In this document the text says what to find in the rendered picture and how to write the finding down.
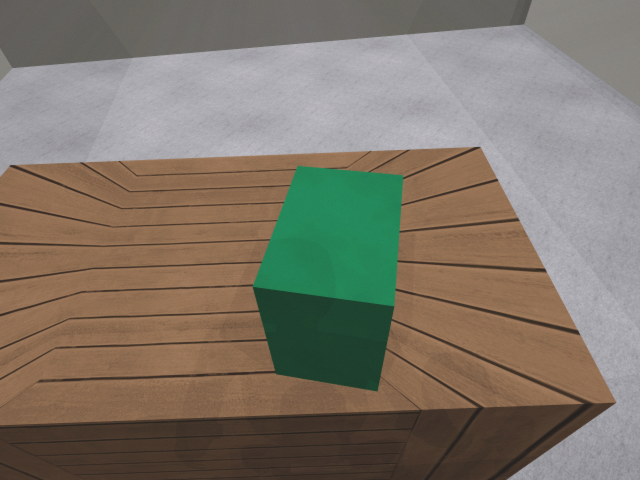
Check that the pedestal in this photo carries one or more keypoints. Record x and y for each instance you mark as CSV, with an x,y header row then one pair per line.
x,y
132,346

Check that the carton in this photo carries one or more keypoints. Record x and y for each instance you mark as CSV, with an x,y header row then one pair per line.
x,y
326,286

